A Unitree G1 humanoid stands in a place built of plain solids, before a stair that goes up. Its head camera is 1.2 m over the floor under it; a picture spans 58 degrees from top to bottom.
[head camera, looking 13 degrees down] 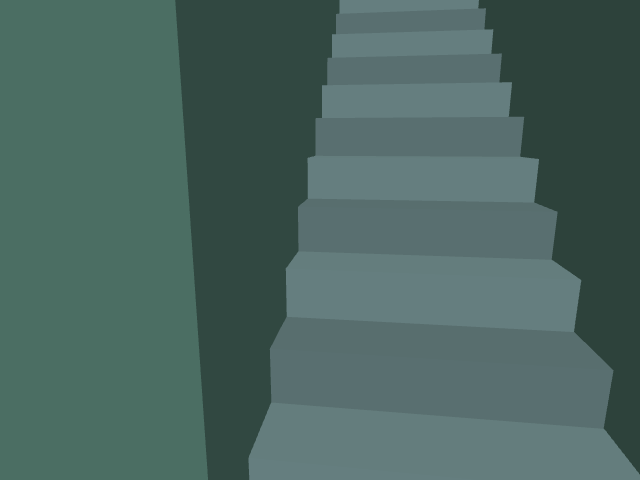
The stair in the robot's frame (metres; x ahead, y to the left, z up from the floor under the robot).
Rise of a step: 0.19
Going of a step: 0.26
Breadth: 1.02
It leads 8 degrees to the right of straight ahead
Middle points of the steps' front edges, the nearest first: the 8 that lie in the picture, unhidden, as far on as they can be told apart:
1.18 -0.34 0.56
1.44 -0.37 0.75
1.69 -0.41 0.93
1.95 -0.44 1.12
2.20 -0.47 1.31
2.46 -0.51 1.50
2.71 -0.54 1.68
2.97 -0.57 1.87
